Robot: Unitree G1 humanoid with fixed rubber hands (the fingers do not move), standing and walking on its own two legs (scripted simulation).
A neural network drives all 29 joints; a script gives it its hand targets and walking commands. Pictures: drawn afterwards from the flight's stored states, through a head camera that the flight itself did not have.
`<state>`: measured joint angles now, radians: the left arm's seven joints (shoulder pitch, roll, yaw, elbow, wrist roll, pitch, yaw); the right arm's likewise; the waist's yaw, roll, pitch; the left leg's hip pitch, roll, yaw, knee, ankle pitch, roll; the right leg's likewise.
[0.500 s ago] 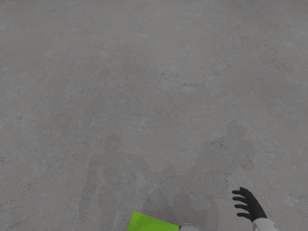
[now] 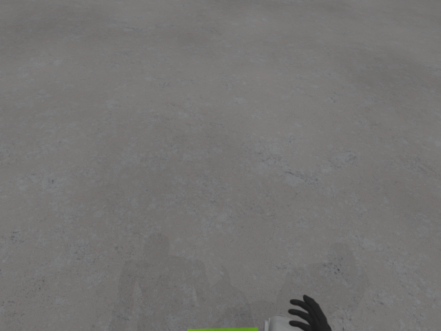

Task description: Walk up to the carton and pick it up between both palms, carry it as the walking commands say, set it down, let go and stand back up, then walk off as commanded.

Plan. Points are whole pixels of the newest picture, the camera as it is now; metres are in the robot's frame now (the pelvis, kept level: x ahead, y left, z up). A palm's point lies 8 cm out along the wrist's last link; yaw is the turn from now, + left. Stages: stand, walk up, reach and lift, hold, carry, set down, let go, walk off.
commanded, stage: walk off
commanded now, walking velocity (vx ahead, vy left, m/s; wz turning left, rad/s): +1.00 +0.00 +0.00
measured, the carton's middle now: out of the picture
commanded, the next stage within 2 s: none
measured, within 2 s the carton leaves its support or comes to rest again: rests again in 0.88 s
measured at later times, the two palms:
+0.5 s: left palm (100, 305) +0.16 +0.25 -0.11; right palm (339, 269) +0.31 -0.24 -0.12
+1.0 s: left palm (180, 140) +0.63 +0.21 -0.09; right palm (346, 235) +0.41 -0.27 -0.12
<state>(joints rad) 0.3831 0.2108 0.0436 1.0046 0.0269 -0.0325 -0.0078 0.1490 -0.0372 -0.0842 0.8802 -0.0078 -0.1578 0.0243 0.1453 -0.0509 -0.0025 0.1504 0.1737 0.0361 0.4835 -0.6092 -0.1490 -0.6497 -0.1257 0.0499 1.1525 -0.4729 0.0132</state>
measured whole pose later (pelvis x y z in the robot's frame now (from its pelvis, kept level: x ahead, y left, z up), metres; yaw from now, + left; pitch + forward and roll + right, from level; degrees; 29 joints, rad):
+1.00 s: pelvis +0.47 -0.03 +0.01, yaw -5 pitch +4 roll +0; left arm 0.09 0.22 0.04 0.87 0.03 -0.08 -0.04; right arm 0.47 -0.22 -0.08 0.90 -0.02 -0.04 0.02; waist -0.01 0.03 -0.02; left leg -0.35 0.09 -0.05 1.14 -0.58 -0.06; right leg -0.45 -0.10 -0.01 0.84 -0.46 0.07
